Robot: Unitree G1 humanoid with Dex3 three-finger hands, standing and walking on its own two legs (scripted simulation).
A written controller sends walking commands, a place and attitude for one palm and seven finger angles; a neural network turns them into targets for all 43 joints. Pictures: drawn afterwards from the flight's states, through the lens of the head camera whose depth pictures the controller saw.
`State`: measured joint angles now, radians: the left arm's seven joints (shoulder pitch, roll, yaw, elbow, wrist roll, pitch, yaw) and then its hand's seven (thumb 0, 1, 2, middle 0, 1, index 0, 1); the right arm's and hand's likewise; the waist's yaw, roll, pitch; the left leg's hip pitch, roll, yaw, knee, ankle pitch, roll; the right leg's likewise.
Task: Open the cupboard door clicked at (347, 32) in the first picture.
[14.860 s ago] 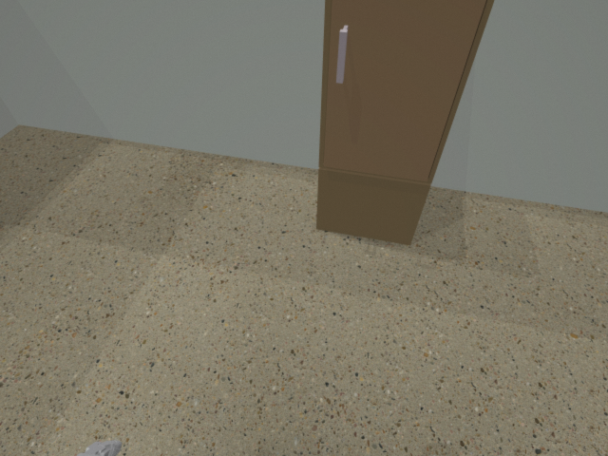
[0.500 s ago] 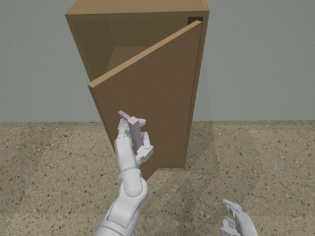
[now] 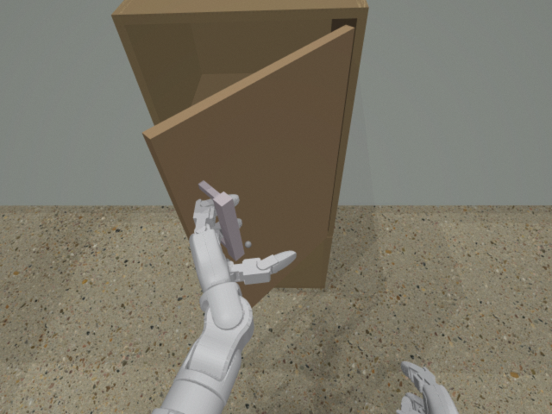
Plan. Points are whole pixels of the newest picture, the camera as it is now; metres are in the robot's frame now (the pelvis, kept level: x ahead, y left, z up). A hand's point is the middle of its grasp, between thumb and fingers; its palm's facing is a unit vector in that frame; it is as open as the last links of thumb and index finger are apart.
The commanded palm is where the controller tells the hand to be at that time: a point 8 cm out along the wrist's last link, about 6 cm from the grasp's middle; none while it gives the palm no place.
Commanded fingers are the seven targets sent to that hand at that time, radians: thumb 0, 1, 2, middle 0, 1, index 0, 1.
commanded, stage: open thumb and fingers to let go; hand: left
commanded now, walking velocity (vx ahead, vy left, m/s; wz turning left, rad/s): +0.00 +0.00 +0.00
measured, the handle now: (222, 222) +0.38 +0.10 +0.07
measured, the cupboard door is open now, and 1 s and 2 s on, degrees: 47 51 51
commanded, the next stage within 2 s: slide the hand sideways off the handle in 0.32 s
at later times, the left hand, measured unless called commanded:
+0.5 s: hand (245, 249) +0.34 +0.06 +0.07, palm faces +0.23 -0.97 -0.06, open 15.3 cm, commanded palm +0.30 +0.09 +0.06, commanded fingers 0.00 -0.50 0.30 -0.15 -0.30 -0.15 -0.30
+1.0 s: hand (245, 280) +0.29 +0.06 +0.07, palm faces -0.09 -1.00 -0.02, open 16.3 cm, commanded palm +0.26 +0.12 +0.06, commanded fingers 0.00 -0.50 0.30 -0.15 -0.30 -0.15 -0.30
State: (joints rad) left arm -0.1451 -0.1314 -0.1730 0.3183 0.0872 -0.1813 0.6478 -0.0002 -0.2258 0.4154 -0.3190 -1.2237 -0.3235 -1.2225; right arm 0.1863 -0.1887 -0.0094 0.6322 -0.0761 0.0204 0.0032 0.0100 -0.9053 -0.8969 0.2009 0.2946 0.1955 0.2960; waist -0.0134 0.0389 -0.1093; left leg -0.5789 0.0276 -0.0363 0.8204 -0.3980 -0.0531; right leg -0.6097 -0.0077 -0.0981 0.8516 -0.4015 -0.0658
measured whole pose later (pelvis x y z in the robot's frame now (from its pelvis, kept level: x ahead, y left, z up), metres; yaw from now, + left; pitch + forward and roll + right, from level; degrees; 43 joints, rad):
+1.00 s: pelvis -0.01 +0.03 +0.00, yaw -2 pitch +7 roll +1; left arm 0.04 0.00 -0.23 0.16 0.01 -0.27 0.19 -0.02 -0.50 0.30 -0.16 -0.31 -0.15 -0.30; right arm 0.26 -0.21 0.03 0.51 -0.02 -0.02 0.01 0.01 -0.90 -0.90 0.20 0.29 0.20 0.30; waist -0.01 0.02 -0.07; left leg -0.55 0.02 0.02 0.84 -0.41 -0.02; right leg -0.59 -0.02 -0.04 0.86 -0.39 -0.03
